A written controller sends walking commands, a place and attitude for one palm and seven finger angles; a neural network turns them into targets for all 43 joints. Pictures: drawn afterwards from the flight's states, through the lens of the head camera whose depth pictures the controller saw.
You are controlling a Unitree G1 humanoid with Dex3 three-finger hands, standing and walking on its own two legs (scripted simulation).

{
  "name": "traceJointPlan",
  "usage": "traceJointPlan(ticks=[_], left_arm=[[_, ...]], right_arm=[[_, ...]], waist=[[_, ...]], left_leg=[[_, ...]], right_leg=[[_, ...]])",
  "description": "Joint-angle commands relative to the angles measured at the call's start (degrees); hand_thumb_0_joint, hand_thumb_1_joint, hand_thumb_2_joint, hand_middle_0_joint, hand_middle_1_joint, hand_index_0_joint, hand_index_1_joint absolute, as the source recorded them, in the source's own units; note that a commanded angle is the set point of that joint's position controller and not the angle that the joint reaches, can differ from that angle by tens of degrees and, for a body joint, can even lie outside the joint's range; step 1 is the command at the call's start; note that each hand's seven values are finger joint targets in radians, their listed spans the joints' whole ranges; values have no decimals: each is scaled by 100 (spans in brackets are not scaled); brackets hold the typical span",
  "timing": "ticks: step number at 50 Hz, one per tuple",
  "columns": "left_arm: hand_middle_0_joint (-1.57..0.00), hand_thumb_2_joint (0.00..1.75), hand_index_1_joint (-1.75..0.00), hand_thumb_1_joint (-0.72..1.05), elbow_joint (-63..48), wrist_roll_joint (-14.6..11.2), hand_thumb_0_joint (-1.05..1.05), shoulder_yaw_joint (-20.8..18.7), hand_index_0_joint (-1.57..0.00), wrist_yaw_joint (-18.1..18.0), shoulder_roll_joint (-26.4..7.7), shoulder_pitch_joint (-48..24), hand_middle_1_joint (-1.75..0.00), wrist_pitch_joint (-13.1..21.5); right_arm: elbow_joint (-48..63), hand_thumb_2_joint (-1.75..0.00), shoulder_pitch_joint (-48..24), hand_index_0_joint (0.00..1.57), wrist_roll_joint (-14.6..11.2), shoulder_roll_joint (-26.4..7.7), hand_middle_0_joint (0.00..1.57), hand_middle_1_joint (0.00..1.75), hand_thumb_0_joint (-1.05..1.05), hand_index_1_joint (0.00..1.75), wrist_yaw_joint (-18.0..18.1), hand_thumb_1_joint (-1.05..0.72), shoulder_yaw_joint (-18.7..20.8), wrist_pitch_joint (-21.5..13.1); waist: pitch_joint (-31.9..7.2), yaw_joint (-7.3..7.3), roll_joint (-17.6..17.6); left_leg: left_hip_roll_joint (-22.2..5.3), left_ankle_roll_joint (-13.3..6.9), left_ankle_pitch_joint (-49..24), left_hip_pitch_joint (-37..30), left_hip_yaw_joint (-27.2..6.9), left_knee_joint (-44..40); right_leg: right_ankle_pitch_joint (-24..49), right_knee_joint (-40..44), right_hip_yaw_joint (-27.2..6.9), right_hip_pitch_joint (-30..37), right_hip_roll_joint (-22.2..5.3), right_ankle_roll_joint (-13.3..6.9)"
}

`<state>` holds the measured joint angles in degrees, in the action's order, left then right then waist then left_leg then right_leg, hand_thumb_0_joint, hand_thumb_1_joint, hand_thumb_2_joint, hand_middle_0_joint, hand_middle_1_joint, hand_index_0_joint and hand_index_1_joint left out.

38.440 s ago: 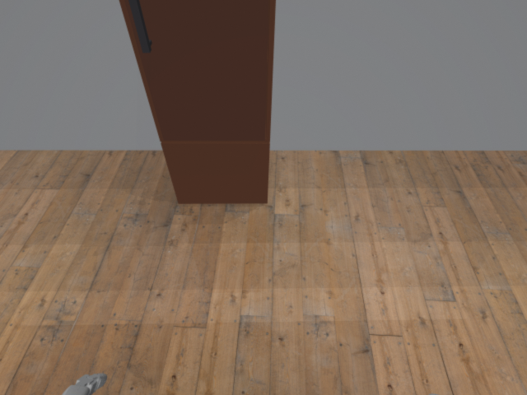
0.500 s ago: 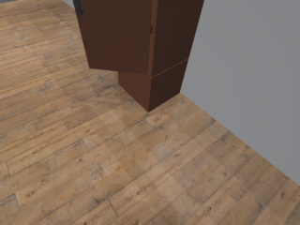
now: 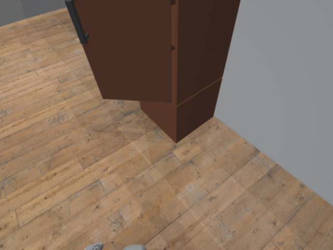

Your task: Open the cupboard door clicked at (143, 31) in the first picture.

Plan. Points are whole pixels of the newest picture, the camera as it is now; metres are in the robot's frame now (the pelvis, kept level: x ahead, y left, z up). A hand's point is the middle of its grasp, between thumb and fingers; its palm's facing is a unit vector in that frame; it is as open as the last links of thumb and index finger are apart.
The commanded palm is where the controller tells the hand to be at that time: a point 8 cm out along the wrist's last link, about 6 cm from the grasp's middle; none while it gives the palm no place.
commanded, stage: take the last steps up to it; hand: left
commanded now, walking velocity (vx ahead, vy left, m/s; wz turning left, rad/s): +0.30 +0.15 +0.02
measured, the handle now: (79, 21) +0.89 +0.38 +0.11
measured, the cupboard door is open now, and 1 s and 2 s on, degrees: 45 45 45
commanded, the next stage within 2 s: come to a stop and stand still in 0.52 s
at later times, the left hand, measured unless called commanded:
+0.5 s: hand (69, 228) +0.20 +0.30 -0.18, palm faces +0.04 -0.98 -0.17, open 7.4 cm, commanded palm none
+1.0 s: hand (84, 165) +0.41 +0.32 -0.18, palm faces -0.04 -0.98 -0.20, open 7.3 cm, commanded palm none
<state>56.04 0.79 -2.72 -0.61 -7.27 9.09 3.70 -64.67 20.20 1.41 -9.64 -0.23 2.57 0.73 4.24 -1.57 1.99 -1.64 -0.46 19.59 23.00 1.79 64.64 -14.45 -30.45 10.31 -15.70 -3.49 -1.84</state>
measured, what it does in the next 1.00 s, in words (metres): walks ahead: left foot, then right foot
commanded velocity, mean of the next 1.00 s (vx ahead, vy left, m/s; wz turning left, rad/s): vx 0.03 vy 0.05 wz -0.03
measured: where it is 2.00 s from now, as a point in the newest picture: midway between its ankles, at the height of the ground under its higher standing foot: (146, 239)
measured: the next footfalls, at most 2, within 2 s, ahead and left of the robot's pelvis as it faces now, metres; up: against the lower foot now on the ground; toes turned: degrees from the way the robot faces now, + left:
left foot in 0.30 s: +0.25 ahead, +0.20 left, +0.00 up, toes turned +8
right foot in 0.78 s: +0.38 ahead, +0.02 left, +0.00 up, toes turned -7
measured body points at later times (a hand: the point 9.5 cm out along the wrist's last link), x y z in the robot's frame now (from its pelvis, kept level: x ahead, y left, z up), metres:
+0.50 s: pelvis +0.20 +0.13 +0.00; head +0.24 +0.14 +0.45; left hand +0.20 +0.36 -0.16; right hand +0.28 -0.11 -0.13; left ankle +0.21 +0.19 -0.73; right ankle +0.15 +0.00 -0.64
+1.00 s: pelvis +0.31 +0.15 +0.00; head +0.37 +0.16 +0.44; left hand +0.41 +0.37 -0.16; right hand +0.31 -0.07 -0.16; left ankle +0.28 +0.27 -0.70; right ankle +0.34 +0.03 -0.74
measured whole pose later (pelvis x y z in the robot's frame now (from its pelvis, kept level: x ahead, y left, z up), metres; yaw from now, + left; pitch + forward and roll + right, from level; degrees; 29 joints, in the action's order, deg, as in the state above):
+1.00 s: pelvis +0.31 +0.15 +0.00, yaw -2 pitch +1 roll +0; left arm 56.7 1.3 -2.3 -2.6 -9.4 6.1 -1.0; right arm -60.3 12.3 0.0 -7.3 1.9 2.5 3.2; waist 6.6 -1.9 -1.5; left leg -0.9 2.4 29.6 21.7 1.1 50.3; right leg -12.1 -29.6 4.0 -18.4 -2.3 -0.5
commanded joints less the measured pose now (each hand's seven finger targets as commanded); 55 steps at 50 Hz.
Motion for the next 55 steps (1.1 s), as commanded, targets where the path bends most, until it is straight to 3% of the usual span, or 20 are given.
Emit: traceJointPlan(ticks=[1, 12, 14, 15, 16, 18, 23, 30, 35, 37, 38, 40, 41, 42, 45, 51, 52, 53, 54, 55], left_arm=[[-20, 90, -30, 90, 188, 14, 0, -140, -20, -8, -676, 884, -30, 106], [-20, 90, -30, 90, 588, 99, 0, -235, -20, 28, -1211, 1190, -30, 59], [-20, 90, -30, 90, 570, 87, 0, -245, -20, 32, -1158, 1073, -30, 2], [-20, 90, -30, 90, 496, 55, 0, -188, -20, 58, -895, 1220, -30, -27], [-20, 90, -30, 90, 327, 19, 0, -124, -20, 70, -599, 1253, -30, -29], [-20, 90, -30, 90, 167, 37, 0, -93, -20, 20, -645, 618, -30, -65], [-20, 90, -30, 90, 375, 53, 0, -89, -20, 76, -387, 917, -30, -196], [-20, 90, -30, 90, 84, 73, 0, -65, -20, 73, -325, 378, -30, -306], [-20, 90, -30, 90, 48, 31, 0, 47, -20, -53, -366, 201, -30, -328], [-20, 90, -30, 90, 92, 34, 0, -3, -20, -90, -610, 560, -30, -360], [-20, 90, -30, 90, 140, 55, 0, -57, -20, -117, -858, 833, -30, -344], [-20, 90, -30, 90, 230, 18, 0, -152, -20, -171, -1421, 1127, -30, -303], [-20, 90, -30, 90, 244, -10, 0, -167, -20, -225, -1428, 1065, -30, -295], [-20, 90, -30, 90, 115, 10, 0, -154, -20, -275, -1293, 749, -30, -324], [-20, 90, -30, 90, -154, 27, 0, -163, -20, -279, -1165, 119, -30, -402], [-20, 90, -30, 90, -180, 33, 0, -240, -20, -177, -1150, -27, -30, -448], [-20, 90, -30, 90, -210, -7, 0, -211, -20, -150, -1006, 22, -30, -482], [-20, 90, -30, 90, -248, -40, 0, -157, -20, -125, -669, 293, -30, -539], [-20, 90, -30, 90, -313, -57, 0, -128, -20, -151, -604, 216, -30, -604], [-20, 90, -30, 90, -360, -37, 0, -172, -20, -148, -756, 157, -30, -652]], right_arm=[[331, -90, 187, 20, 21, -57, 20, 30, 0, 30, -78, -90, 47, -76], [968, -90, -1106, 20, -23, -262, 20, 30, 0, 30, -250, -90, 63, -256], [739, -90, -231, 20, 5, -590, 20, 30, 0, 30, -176, -90, 128, -323], [543, -90, 544, 20, 69, -1139, 20, 30, 0, 30, -100, -90, 254, -369], [428, -90, 1168, 20, 76, -1635, 20, 30, 0, 30, 5, -90, 384, -362], [501, -90, 801, 20, 34, -1364, 20, 30, 0, 30, 111, -90, 276, -318], [650, -90, -11, 20, 9, -636, 20, 30, 0, 30, 195, -90, 35, -527], [519, -90, 212, 20, 47, -579, 20, 30, 0, 30, 182, -90, 16, -483], [314, -90, 280, 20, 42, -532, 20, 30, 0, 30, 310, -90, -93, -389], [318, -90, 119, 20, -53, -593, 20, 30, 0, 30, 353, -90, -66, -299], [364, -90, 108, 20, -108, -565, 20, 30, 0, 30, 364, -90, -47, -250], [459, -90, 305, 20, -214, -459, 20, 30, 0, 30, 326, -90, 62, -110], [483, -90, 153, 20, -259, -337, 20, 30, 0, 30, 317, -90, 59, -14], [512, -90, -69, 20, -241, -266, 20, 30, 0, 30, 316, -90, 47, 77], [536, -90, -152, 20, -176, -134, 20, 30, 0, 30, 250, -90, 58, 209], [452, -90, 192, 20, -123, -130, 20, 30, 0, 30, 195, -90, 106, 147], [450, -90, 293, 20, -92, -318, 20, 30, 0, 30, 196, -90, 134, 96], [598, -90, 174, 20, -19, -770, 20, 30, 0, 30, 200, -90, 217, 18], [782, -90, -45, 20, 45, -1127, 20, 30, 0, 30, 273, -90, 267, 22], [916, -90, -237, 20, 79, -1211, 20, 30, 0, 30, 304, -90, 261, 27]], waist=[[-233, 140, -853], [56, 333, -1320], [-287, -129, -721], [-866, -394, 490], [-1314, -560, 1809], [-995, -426, 1218], [-414, 192, 149], [-337, 207, 223], [-342, 213, 34], [-477, 412, 46], [-565, 484, -287], [-887, 440, -776], [-988, 434, -1117], [-947, 402, -1091], [-713, 144, -893], [-1027, -74, -1049], [-1046, -103, -562], [-1005, -11, 973], [-769, -68, 1533], [-708, -77, 889]], left_leg=[[-461, 252, -761, 736, -67, -395], [-156, 203, -773, -68, 534, -3223], [10, 95, -781, -1626, 648, -3880], [-779, -197, -856, -2778, -221, -3972], [-1875, -723, -1010, -3418, -1894, -4545], [-1950, -941, -1247, -2732, -1697, -4861], [-1489, -905, -3117, -1753, -426, -5083], [-1261, -879, -3961, -2007, 69, -5090], [-1332, -434, -6180, -2101, 71, -4312], [-1153, -164, -5907, -1918, 93, -3709], [-857, 55, -5215, -1495, 170, -3209], [158, 531, -872, -280, 419, -1625], [192, 443, 1588, -151, 207, -809], [71, 276, 1871, -197, -221, -357], [73, 259, 1456, -46, -185, -550], [113, 336, -493, -1054, 175, -3356], [-195, 229, -1199, -1569, -43, -4020], [-1463, -250, -2213, -1591, -1630, -4520], [-2248, -917, -3220, -981, -2291, -4749], [-2326, -1182, -2723, -453, -1967, -4709]], right_leg=[[504, 2152, -1131, 399, -1490, -352], [1036, 1605, -695, 734, -1584, -281], [1047, 460, -332, 129, -1231, -101], [257, -1052, 81, -576, -669, 109], [-2062, -2849, 146, -1620, 53, 260], [-1613, -4384, -749, -2161, -290, 31], [-491, -3901, -861, -1811, -475, 147], [-16, -2135, -606, -1501, -248, 158], [301, -745, -567, -445, 77, 50], [1128, -54, -662, 280, 106, 18], [3299, 72, -1014, 838, -122, -128], [7046, -112, -2165, 1661, -1704, -1262], [6954, 373, -2356, 1565, -2251, -1724], [5996, 575, -2421, 1077, -2100, -1709], [5083, 731, -1613, 691, -1522, -1159], [3098, 111, -1336, 383, -963, -507], [2042, -261, -1162, -52, -714, -223], [-359, -1042, -712, -830, -13, 194], [-2005, -2181, -931, -970, 352, 304], [-1985, -2943, -1333, -647, 264, 213]])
